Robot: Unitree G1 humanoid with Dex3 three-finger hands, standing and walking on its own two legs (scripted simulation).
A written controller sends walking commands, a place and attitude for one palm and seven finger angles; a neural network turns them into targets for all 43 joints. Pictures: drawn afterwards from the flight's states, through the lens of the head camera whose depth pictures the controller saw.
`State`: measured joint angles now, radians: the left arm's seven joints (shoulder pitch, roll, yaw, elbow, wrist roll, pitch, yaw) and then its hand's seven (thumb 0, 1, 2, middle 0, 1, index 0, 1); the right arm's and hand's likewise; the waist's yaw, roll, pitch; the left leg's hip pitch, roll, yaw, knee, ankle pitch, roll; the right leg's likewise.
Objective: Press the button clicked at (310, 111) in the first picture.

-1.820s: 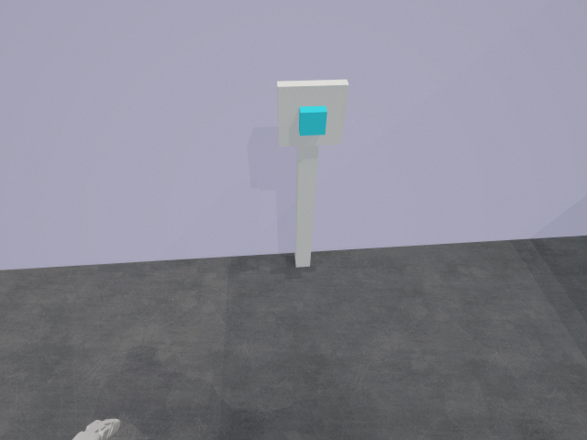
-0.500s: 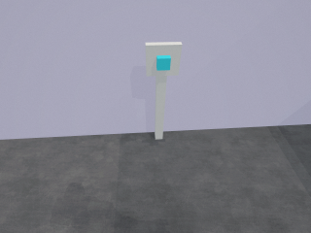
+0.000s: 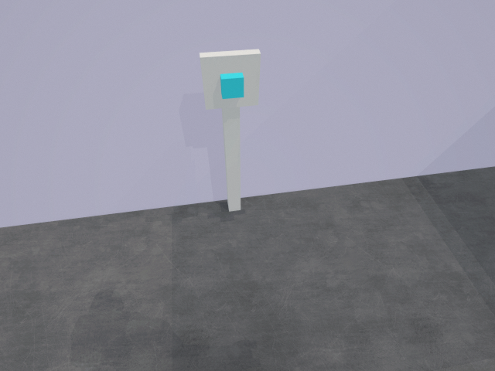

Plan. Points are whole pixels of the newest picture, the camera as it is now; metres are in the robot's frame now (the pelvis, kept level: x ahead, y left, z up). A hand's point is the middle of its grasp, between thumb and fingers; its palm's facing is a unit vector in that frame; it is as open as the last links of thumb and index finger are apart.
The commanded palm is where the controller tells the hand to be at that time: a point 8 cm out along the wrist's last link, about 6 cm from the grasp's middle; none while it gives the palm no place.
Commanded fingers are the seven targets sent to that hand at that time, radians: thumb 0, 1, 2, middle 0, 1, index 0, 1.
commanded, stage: walk to a spot facing it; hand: left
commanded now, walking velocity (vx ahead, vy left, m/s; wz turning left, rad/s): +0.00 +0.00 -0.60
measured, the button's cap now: (232, 85) +0.90 +0.12 -0.03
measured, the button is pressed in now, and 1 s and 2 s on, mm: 0 0 0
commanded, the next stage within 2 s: none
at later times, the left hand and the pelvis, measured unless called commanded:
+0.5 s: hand out of the picture +0.05 +0.15 -0.15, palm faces -0.16 -0.95 -0.26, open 7.4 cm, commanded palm none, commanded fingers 0.00 0.90 0.90 -0.20 -0.30 -0.20 -0.30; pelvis -0.02 -0.04 +0.01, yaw -15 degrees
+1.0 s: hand out of the picture +0.14 +0.20 -0.16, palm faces -0.48 -0.85 -0.22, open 7.4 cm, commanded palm none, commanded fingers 0.00 0.90 0.90 -0.20 -0.30 -0.20 -0.30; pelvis -0.03 +0.04 +0.01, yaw -34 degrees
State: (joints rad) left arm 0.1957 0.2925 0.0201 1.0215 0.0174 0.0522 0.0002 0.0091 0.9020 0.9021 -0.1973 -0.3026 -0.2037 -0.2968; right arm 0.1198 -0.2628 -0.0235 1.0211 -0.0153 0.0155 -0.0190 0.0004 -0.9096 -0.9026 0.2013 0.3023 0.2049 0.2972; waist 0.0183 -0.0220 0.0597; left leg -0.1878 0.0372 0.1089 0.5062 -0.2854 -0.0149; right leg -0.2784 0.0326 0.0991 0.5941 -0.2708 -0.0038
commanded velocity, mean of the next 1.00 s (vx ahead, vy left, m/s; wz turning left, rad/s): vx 0.02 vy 0.00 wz -0.60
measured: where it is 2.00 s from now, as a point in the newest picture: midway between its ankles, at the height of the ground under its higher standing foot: outside the picture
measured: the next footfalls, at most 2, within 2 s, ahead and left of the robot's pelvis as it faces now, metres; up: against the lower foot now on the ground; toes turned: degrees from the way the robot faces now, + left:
left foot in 0.74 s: +0.05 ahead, +0.11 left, +0.00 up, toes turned -26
right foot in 1.24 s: -0.11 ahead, -0.11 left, +0.00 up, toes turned -50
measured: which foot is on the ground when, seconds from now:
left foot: down 0.00-0.14, up 0.16-0.72, down 0.74-1.00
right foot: down 0.00-0.74, up 0.76-1.00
